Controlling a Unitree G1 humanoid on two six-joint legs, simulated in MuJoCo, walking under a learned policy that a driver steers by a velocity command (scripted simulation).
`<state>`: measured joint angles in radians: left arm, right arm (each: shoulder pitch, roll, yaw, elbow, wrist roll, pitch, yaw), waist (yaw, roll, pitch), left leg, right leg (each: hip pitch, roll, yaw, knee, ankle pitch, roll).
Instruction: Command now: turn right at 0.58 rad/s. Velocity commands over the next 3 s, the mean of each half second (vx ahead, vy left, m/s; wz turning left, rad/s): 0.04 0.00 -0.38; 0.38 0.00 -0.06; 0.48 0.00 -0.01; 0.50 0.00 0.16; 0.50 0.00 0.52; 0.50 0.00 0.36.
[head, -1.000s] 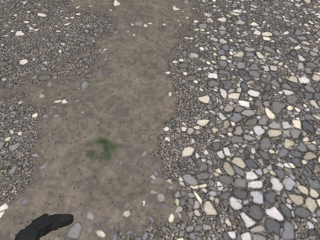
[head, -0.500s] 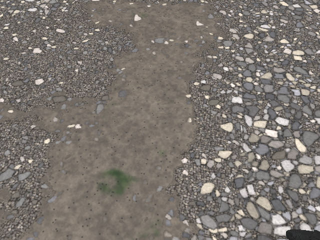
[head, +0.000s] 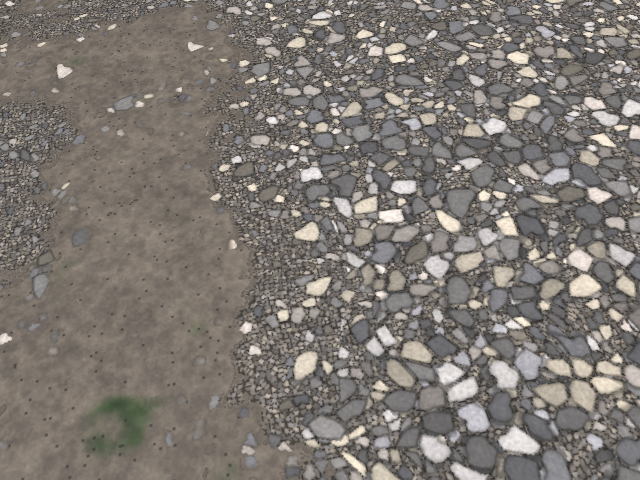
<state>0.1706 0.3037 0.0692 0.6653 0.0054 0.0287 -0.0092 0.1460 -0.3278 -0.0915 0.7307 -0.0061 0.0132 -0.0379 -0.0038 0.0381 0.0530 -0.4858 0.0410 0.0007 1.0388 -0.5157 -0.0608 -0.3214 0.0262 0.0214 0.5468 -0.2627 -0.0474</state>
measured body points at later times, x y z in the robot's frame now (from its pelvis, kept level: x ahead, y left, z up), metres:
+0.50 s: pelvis +0.02 +0.02 +0.01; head +0.03 +0.04 +0.45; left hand +0.22 +0.26 -0.10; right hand +0.10 -0.27 -0.09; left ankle +0.03 +0.14 -0.74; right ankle -0.02 -0.09 -0.70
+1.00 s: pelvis +0.16 -0.05 +0.01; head +0.18 -0.07 +0.46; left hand +0.21 +0.22 -0.10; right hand +0.31 -0.33 -0.09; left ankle +0.34 +0.09 -0.68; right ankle +0.05 -0.13 -0.74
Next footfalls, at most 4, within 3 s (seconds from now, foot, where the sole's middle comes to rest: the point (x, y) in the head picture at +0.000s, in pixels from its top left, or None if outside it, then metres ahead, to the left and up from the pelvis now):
0.36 left None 0.07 0.14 -0.77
0.72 right None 0.09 -0.13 -0.77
1.18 left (342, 462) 0.48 0.03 -0.77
1.72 right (467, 347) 0.72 -0.25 -0.77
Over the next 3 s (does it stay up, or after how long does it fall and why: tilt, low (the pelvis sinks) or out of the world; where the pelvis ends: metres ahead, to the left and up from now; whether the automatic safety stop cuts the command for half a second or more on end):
stays up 1.29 -0.08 0.01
